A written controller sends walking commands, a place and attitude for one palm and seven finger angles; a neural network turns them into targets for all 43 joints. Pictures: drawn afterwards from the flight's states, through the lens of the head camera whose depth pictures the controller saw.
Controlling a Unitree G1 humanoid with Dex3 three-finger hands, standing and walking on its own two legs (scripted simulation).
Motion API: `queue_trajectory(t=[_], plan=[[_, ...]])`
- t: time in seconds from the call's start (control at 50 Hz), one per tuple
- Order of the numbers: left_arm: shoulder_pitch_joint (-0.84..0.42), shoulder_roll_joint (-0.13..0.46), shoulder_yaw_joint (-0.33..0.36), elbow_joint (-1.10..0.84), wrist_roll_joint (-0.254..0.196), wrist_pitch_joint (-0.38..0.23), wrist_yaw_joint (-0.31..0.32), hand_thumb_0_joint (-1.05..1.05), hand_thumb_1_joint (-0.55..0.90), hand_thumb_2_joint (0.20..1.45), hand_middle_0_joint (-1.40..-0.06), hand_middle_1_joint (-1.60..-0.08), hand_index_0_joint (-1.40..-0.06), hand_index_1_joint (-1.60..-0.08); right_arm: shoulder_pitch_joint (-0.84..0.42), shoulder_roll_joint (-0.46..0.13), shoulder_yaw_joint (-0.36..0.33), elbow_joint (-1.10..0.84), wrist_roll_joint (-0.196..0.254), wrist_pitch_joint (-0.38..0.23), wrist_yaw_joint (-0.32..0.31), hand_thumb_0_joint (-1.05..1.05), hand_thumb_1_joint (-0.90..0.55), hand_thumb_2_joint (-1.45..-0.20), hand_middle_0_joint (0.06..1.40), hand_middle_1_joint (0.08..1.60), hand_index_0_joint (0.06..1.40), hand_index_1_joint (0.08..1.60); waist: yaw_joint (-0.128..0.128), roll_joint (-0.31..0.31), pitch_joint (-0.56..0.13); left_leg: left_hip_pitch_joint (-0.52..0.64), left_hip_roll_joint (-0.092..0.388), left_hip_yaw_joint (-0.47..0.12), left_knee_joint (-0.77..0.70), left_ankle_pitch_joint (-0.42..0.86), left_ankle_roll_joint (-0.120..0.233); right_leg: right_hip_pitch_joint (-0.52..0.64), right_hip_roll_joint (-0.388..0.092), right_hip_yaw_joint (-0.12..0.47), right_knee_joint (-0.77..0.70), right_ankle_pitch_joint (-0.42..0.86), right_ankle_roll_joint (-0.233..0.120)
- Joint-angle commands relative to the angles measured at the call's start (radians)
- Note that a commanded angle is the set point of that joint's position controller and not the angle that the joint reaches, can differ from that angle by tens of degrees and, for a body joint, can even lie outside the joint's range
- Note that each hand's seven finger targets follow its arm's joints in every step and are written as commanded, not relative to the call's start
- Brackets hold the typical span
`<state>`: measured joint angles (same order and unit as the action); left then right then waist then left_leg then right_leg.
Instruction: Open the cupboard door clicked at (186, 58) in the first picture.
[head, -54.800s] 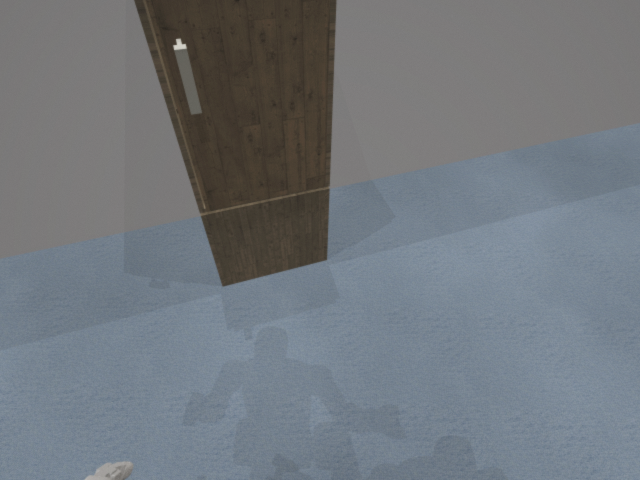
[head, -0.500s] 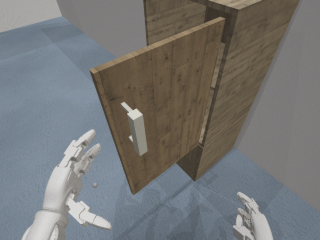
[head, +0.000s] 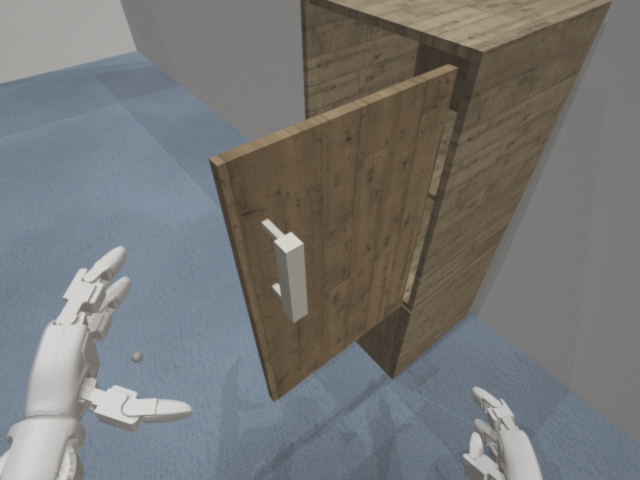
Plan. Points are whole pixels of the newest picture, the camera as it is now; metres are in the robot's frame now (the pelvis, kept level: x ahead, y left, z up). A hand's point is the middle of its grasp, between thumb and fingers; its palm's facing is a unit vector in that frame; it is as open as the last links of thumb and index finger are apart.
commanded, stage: draw the hand back to the body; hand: left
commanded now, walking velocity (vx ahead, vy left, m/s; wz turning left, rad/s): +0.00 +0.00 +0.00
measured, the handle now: (282, 270) +0.35 +0.09 +0.09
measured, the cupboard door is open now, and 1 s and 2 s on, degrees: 90 90 90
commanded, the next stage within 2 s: step back with the hand held close in 0.94 s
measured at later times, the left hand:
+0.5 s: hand (83, 324) +0.21 +0.26 +0.16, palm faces +0.43 -0.81 -0.40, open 9.8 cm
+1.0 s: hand (74, 327) +0.20 +0.26 +0.17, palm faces +0.46 -0.79 -0.40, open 7.5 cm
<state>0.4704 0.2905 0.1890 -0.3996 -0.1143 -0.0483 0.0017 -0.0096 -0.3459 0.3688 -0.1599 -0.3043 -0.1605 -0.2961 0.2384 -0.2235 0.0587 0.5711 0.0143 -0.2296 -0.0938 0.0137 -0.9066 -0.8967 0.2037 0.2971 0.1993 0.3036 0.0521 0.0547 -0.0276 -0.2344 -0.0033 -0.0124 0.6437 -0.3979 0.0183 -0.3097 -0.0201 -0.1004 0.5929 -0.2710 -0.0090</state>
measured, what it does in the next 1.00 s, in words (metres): stands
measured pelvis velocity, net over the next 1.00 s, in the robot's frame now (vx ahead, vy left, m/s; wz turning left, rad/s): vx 0.01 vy -0.01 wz -0.02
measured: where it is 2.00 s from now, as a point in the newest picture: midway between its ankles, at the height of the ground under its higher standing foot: outside the picture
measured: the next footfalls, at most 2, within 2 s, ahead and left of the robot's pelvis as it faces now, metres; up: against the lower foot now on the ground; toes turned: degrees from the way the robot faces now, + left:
none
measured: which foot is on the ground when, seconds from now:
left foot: down 0.00-1.00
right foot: down 0.00-1.00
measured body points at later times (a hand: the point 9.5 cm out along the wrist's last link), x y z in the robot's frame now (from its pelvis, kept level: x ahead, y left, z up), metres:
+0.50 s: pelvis +0.02 +0.00 +0.02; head +0.01 -0.02 +0.46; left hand +0.18 +0.30 +0.18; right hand +0.20 -0.21 -0.07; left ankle -0.03 +0.10 -0.73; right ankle +0.03 -0.12 -0.73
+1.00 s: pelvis +0.01 -0.01 +0.02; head +0.00 -0.03 +0.47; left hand +0.17 +0.30 +0.19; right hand +0.19 -0.22 -0.07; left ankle -0.03 +0.10 -0.73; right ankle +0.03 -0.12 -0.73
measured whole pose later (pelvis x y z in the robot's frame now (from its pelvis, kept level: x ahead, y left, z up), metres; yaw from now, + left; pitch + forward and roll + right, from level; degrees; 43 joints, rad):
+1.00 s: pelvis +0.01 -0.01 +0.02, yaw -1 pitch -4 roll -1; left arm 0.46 0.32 0.34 -0.36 -0.05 -0.11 0.11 0.02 0.88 0.90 -0.21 -0.31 -0.21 -0.30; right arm 0.19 -0.21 0.02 0.66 0.00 -0.13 -0.07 0.01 -0.91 -0.90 0.20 0.30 0.20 0.30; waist 0.08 0.07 0.03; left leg -0.03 0.00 0.01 0.40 -0.29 0.01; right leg -0.12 0.00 -0.08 0.38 -0.18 -0.01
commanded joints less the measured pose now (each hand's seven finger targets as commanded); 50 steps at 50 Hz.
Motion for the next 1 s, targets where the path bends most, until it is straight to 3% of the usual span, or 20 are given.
queue_trajectory(t=[0.0, 0.18, 0.28, 0.38, 0.54, 0.6, 0.72, 0.76, 0.84, 0.98], plan=[[-0.052, 0.119, 0.073, -0.227, 0.057, -0.083, 0.097, 0.000, -0.045, 0.495, -0.166, -0.300, -0.166, -0.300, -0.114, -0.099, -0.049, -0.142, -0.012, -0.031, -0.001, 0.000, -0.900, -0.900, 0.200, 0.300, 0.200, 0.300, 0.000, 0.015, -0.044, -0.068, 0.011, -0.018, -0.197, 0.242, -0.016, 0.187, -0.001, 0.052, -0.122, 0.120, -0.016], [-0.075, 0.174, 0.151, -0.214, 0.082, -0.109, 0.139, 0.000, 0.270, 0.630, -0.178, -0.300, -0.178, -0.300, -0.144, -0.096, -0.056, -0.106, -0.020, -0.005, -0.004, 0.000, -0.900, -0.900, 0.200, 0.300, 0.200, 0.300, 0.010, -0.007, -0.037, 0.006, 0.016, -0.014, -0.263, 0.321, -0.019, 0.259, 0.002, 0.051, -0.175, 0.175, -0.017], [-0.064, 0.180, 0.183, -0.199, 0.083, -0.115, 0.141, 0.000, 0.445, 0.705, -0.184, -0.300, -0.184, -0.300, -0.152, -0.094, -0.062, -0.092, -0.020, 0.007, 0.002, 0.000, -0.900, -0.900, 0.200, 0.300, 0.200, 0.300, 0.017, 0.031, -0.038, 0.044, 0.018, -0.006, -0.277, 0.403, -0.024, 0.285, 0.003, 0.053, -0.191, 0.229, -0.016], [-0.046, 0.197, 0.227, -0.162, 0.077, -0.115, 0.137, 0.000, 0.620, 0.780, -0.190, -0.300, -0.190, -0.300, -0.156, -0.094, -0.071, -0.085, -0.020, 0.026, 0.010, 0.000, -0.900, -0.900, 0.200, 0.300, 0.200, 0.300, 0.022, -0.017, -0.026, 0.058, 0.024, -0.001, -0.286, 0.455, -0.024, 0.302, 0.007, 0.053, -0.203, 0.273, -0.013], [-0.101, 0.231, 0.285, -0.189, 0.068, -0.125, 0.138, 0.000, 0.900, 0.900, -0.200, -0.300, -0.200, -0.300, -0.160, -0.090, -0.076, -0.082, -0.017, 0.046, 0.011, 0.000, -0.900, -0.900, 0.200, 0.300, 0.200, 0.300, 0.021, 0.033, -0.036, 0.088, 0.022, 0.008, -0.295, 0.468, -0.022, 0.312, 0.006, 0.061, -0.222, 0.287, -0.011], [-0.096, 0.193, 0.245, -0.171, 0.070, -0.122, 0.132, 0.000, 0.900, 0.900, -0.200, -0.300, -0.200, -0.300, -0.159, -0.093, -0.077, -0.080, -0.017, 0.045, 0.014, 0.000, -0.900, -0.900, 0.200, 0.300, 0.200, 0.300, 0.013, 0.025, -0.020, 0.090, 0.024, 0.006, -0.302, 0.469, -0.021, 0.303, 0.007, 0.057, -0.227, 0.278, -0.008], [-0.089, 0.212, 0.259, -0.180, 0.074, -0.124, 0.135, 0.000, 0.900, 0.900, -0.200, -0.300, -0.200, -0.300, -0.160, -0.096, -0.083, -0.081, -0.018, 0.046, 0.017, 0.000, -0.900, -0.900, 0.200, 0.300, 0.200, 0.300, 0.019, 0.009, -0.045, 0.100, 0.021, 0.005, -0.303, 0.475, -0.019, 0.318, 0.008, 0.059, -0.225, 0.286, -0.008], [-0.090, 0.219, 0.267, -0.176, 0.073, -0.125, 0.135, 0.000, 0.900, 0.900, -0.200, -0.300, -0.200, -0.300, -0.163, -0.093, -0.083, -0.080, -0.018, 0.048, 0.017, 0.000, -0.900, -0.900, 0.200, 0.300, 0.200, 0.300, 0.022, -0.002, -0.039, 0.097, 0.020, 0.008, -0.304, 0.463, -0.017, 0.316, 0.009, 0.059, -0.229, 0.285, -0.007], [-0.097, 0.222, 0.270, -0.186, 0.074, -0.128, 0.136, 0.000, 0.900, 0.900, -0.200, -0.300, -0.200, -0.300, -0.168, -0.089, -0.080, -0.081, -0.017, 0.047, 0.017, 0.000, -0.900, -0.900, 0.200, 0.300, 0.200, 0.300, 0.021, 0.031, -0.025, 0.089, 0.018, 0.010, -0.312, 0.427, -0.019, 0.313, 0.009, 0.061, -0.236, 0.261, -0.009], [-0.097, 0.213, 0.264, -0.144, 0.069, -0.128, 0.135, 0.000, 0.900, 0.900, -0.200, -0.300, -0.200, -0.300, -0.175, -0.089, -0.080, -0.077, -0.017, 0.046, 0.013, 0.000, -0.900, -0.900, 0.200, 0.300, 0.200, 0.300, 0.020, -0.009, 0.008, 0.070, 0.015, 0.010, -0.320, 0.337, -0.010, 0.301, 0.008, 0.066, -0.260, 0.192, -0.008]])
